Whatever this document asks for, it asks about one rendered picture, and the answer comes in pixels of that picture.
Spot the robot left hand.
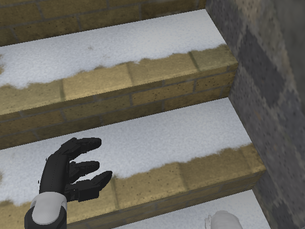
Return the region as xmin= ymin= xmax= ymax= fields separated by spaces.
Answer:
xmin=38 ymin=137 xmax=112 ymax=202

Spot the robot right shin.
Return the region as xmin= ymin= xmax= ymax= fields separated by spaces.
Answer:
xmin=215 ymin=210 xmax=239 ymax=221

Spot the robot left forearm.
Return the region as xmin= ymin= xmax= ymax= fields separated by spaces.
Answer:
xmin=24 ymin=192 xmax=68 ymax=229

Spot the right robot thigh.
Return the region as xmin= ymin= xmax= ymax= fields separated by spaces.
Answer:
xmin=204 ymin=213 xmax=243 ymax=229

